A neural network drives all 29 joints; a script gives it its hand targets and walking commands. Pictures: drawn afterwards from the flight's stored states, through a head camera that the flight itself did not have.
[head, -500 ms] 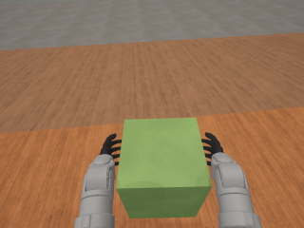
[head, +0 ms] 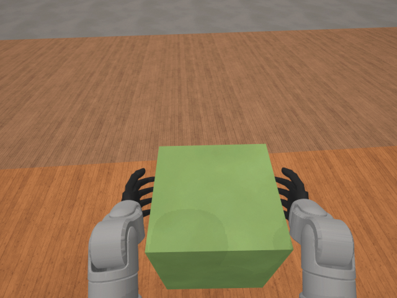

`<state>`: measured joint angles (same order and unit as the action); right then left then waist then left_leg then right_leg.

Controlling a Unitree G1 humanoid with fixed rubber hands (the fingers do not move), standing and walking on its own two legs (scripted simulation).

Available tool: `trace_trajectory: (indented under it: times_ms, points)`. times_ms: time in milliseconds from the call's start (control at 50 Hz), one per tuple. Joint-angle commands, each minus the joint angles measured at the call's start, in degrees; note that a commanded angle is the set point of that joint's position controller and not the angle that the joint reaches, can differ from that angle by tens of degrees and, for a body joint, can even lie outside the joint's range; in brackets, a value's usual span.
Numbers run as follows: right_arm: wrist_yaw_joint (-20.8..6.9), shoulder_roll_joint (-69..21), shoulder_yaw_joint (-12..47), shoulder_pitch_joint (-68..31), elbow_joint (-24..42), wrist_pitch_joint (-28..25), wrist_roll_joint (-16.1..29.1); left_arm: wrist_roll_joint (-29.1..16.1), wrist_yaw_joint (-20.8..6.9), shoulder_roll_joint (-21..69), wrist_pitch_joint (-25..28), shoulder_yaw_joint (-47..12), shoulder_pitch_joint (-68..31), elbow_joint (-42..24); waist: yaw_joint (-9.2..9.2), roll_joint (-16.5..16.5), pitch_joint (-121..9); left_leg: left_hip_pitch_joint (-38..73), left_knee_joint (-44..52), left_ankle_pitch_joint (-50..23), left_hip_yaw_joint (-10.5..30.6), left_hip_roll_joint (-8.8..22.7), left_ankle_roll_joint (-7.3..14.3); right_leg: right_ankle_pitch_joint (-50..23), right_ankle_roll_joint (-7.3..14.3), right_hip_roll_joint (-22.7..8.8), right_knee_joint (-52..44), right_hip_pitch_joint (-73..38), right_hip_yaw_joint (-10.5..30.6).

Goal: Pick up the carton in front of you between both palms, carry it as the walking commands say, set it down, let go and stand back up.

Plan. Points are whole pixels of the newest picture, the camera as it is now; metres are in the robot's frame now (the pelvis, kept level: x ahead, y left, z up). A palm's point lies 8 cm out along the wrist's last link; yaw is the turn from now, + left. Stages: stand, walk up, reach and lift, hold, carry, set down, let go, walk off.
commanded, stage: carry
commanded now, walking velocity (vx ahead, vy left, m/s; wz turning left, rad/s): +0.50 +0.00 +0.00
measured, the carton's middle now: (213, 220) +0.27 +0.00 +0.01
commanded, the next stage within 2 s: none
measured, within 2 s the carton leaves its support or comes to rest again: neither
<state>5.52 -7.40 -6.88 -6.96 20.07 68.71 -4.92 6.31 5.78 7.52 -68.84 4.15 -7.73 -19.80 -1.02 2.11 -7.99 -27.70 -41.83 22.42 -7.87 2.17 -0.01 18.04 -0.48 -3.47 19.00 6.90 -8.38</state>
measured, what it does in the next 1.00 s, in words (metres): walks ahead: left foot, then right foot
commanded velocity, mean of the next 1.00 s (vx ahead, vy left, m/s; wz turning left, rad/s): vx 0.50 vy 0.00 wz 0.00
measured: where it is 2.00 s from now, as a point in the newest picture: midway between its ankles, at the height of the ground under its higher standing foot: (207, 139)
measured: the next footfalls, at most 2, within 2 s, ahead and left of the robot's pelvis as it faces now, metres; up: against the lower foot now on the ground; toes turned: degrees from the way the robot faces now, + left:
left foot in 0.08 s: +0.17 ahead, +0.11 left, +0.00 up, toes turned +9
right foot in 0.52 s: +0.51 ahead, -0.09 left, +0.00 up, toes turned -13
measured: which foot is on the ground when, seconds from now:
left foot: up 0.00-0.06, down 0.08-0.56, up 0.58-1.00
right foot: down 0.00-0.10, up 0.12-0.50, down 0.52-1.00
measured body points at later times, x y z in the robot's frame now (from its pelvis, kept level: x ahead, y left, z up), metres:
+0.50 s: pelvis +0.32 +0.01 -0.02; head +0.32 +0.01 +0.43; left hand +0.61 +0.15 +0.06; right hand +0.59 -0.16 +0.06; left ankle +0.13 +0.10 -0.74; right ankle +0.46 -0.09 -0.73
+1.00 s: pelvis +0.67 +0.00 -0.02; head +0.66 +0.00 +0.43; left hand +0.94 +0.15 +0.08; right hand +0.94 -0.16 +0.07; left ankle +0.81 +0.10 -0.73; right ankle +0.48 -0.08 -0.74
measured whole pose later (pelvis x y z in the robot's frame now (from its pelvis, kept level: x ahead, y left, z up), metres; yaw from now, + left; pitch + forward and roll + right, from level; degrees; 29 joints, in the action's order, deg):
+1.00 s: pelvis +0.67 +0.00 -0.02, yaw -1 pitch +3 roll +1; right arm 5.8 -7.4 -4.8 -6.7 24.8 69.4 -6.1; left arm 6.0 4.8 7.5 -68.8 4.7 -7.6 -23.8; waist -0.2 0.8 -5.3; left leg -30.4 -29.2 3.0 -12.9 3.3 1.8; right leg 24.9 -0.9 -2.3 15.7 -6.6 -11.8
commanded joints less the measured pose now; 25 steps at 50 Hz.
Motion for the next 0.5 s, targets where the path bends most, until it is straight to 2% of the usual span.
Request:
trace_trajectory:
  times_ms: [0, 40, 60, 80, 100, 120, 140, 160, 180, 200, 220, 260, 360, 420, 460, 480]
  points:
    - [-14.2, -49.0, 41.0, -28.9, 4.9, 0.8, 22.6, -24.1, -14.2, 49.6, -0.8, -39.5, -27.9, -6.0, -0.27, 7.6, -8.0, -0.5, 9.9, -8.4, -3.3, -0.9, 0.0, -17.9, 6.4, -11.5, -4.5, -9.3, 7.1]
    - [-13.7, -48.0, 39.8, -27.5, 4.0, 1.6, 21.4, -24.7, -14.5, 48.2, -1.8, -39.3, -28.0, -5.8, 0.83, 5.0, -9.5, 17.0, 15.9, -14.9, -8.2, -3.9, 0.6, -19.6, 3.9, -8.7, 4.0, 0.3, 0.9]
    - [-13.6, -47.4, 39.2, -26.9, 3.2, 2.0, 20.9, -24.8, -14.7, 47.2, -2.3, -39.0, -28.2, -5.7, 1.23, 2.9, -11.8, 27.3, 15.7, -12.6, -8.2, -3.4, 1.4, -20.4, 2.6, -7.3, 11.0, 6.1, -2.0]
    - [-13.4, -46.3, 38.4, -26.4, 2.3, 2.4, 20.2, -24.9, -14.9, 45.8, -2.9, -38.5, -29.1, -5.5, 2.71, -4.2, -13.6, 36.0, 20.3, -3.9, 4.8, 5.3, 3.3, -12.4, 0.1, -4.0, 24.2, 15.0, -4.5]
    - [-13.2, -46.1, 37.5, -26.4, 0.4, 2.5, 19.1, -25.7, -15.1, 45.4, -3.8, -38.9, -32.0, -6.5, 3.41, -18.0, -14.2, 41.6, 28.2, 0.0, 33.1, 20.4, 10.9, 3.6, -2.0, 3.0, 40.2, 28.6, -3.4]
    - [-13.1, -46.8, 37.4, -28.0, 0.9, 2.7, 19.2, -26.0, -15.4, 46.2, -4.2, -39.0, -33.4, -5.1, 3.01, -16.4, -12.7, 41.8, 29.4, -5.5, 38.5, 23.8, 14.8, 11.1, -0.3, 1.4, 48.6, 35.9, 3.8]
    - [-13.0, -48.3, 37.8, -29.4, 1.7, 2.9, 19.8, -26.2, -15.7, 47.2, -4.2, -38.7, -33.6, -4.1, 2.86, -11.2, -11.4, 39.5, 28.0, -13.2, 34.5, 22.8, 14.3, 10.1, 1.2, -1.7, 51.6, 37.4, 6.5]
    - [-13.2, -49.8, 38.3, -30.7, 2.1, 2.9, 20.4, -26.2, -15.9, 48.8, -4.0, -38.6, -33.5, -3.3, 2.69, -7.0, -12.0, 38.2, 27.4, -16.6, 30.2, 21.7, 13.6, 7.4, 1.9, -3.5, 51.9, 38.0, 7.2]
    - [-13.4, -51.6, 39.2, -32.0, 2.6, 2.6, 21.2, -25.8, -15.8, 50.1, -3.6, -38.4, -32.8, -2.5, 2.33, -3.6, -11.6, 36.0, 28.4, -18.2, 25.3, 20.2, 11.4, 3.5, 2.0, -4.8, 48.4, 36.9, 7.8]
    - [-13.7, -52.9, 40.2, -33.0, 3.2, 2.2, 22.0, -25.1, -15.7, 51.2, -2.9, -38.5, -32.1, -2.2, 2.14, -3.8, -11.6, 34.2, 29.7, -19.7, 20.3, 18.2, 9.3, 0.9, 1.7, -4.9, 43.5, 34.7, 7.2]
    - [-14.1, -53.8, 40.8, -33.4, 3.6, 1.9, 22.7, -24.4, -15.4, 52.7, -2.4, -38.7, -31.6, -2.0, 2.14, -5.6, -11.6, 33.7, 30.0, -22.7, 16.8, 17.1, 8.4, -0.3, 1.4, -3.8, 39.8, 33.0, 5.5]
    - [-14.9, -54.3, 41.7, -32.7, 4.6, 1.5, 23.9, -22.7, -14.7, 54.3, -1.2, -38.4, -28.6, -1.5, 2.12, -7.3, -11.2, 34.7, 30.1, -27.3, 12.0, 15.0, 7.8, -3.0, 0.9, -2.1, 34.0, 32.3, 3.2]
    - [-16.5, -52.4, 41.8, -28.5, 3.7, 1.0, 24.2, -19.5, -13.2, 54.0, 0.0, -38.0, -23.7, -1.4, 2.37, -10.1, -6.9, 35.3, 29.3, -37.0, 3.4, 11.1, 6.7, -11.1, 0.7, 0.6, 17.3, 30.4, -2.3]
    - [-16.7, -51.6, 41.5, -26.8, 3.2, 0.7, 23.3, -20.1, -13.5, 53.4, 0.0, -38.6, -23.9, -2.4, 2.39, -11.8, -4.1, 33.6, 29.1, -41.4, 0.5, 10.8, 5.7, -16.1, 1.8, 2.0, 11.3, 24.3, -5.0]
    - [-16.6, -51.2, 41.6, -26.6, 3.5, 0.6, 22.9, -20.8, -14.0, 53.2, 0.0, -38.9, -23.7, -2.5, 1.73, -12.4, -5.6, 33.2, 23.0, -50.6, -2.4, 10.7, 4.3, -17.3, 2.7, 3.8, 9.3, 15.8, -7.0]
    - [-16.5, -51.0, 41.7, -26.4, 3.7, 0.6, 22.7, -21.0, -14.2, 53.1, 0.0, -38.9, -23.3, -2.2, 0.96, -11.7, -7.8, 31.4, 16.0, -52.5, -5.2, 9.5, 3.0, -16.4, 2.8, 5.8, 7.0, 8.1, -9.1]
